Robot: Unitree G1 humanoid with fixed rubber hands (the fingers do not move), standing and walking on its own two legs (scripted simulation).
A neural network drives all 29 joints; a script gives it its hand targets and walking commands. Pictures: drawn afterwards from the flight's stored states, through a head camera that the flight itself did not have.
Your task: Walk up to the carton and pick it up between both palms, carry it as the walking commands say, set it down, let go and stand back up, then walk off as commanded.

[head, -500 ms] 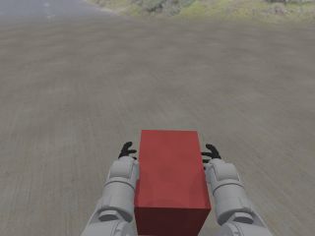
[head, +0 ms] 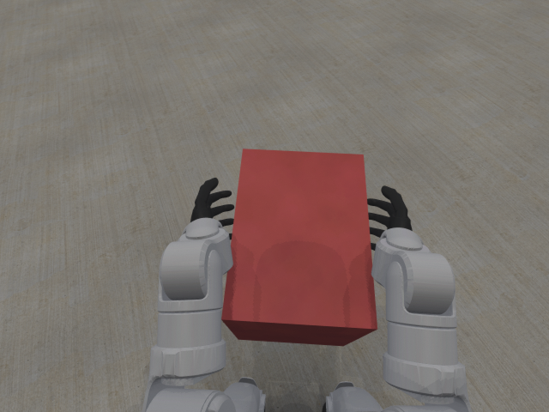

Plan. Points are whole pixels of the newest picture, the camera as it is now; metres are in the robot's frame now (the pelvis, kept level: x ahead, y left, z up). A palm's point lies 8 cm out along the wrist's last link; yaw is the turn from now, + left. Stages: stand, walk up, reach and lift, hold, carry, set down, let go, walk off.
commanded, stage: carry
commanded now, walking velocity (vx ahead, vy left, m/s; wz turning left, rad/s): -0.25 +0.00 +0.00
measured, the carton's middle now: (296, 253) +0.34 +0.00 +0.02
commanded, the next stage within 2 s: none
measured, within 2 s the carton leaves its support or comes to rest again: neither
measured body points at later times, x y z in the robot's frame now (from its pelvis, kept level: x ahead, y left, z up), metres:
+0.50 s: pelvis -0.13 -0.02 +0.01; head -0.14 -0.03 +0.46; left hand +0.17 +0.12 +0.11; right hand +0.18 -0.14 +0.10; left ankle -0.02 +0.12 -0.65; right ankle -0.08 -0.10 -0.70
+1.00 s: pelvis -0.32 -0.04 +0.00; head -0.33 -0.06 +0.45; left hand -0.03 +0.12 +0.11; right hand +0.00 -0.14 +0.10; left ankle -0.22 +0.10 -0.70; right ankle -0.30 -0.15 -0.71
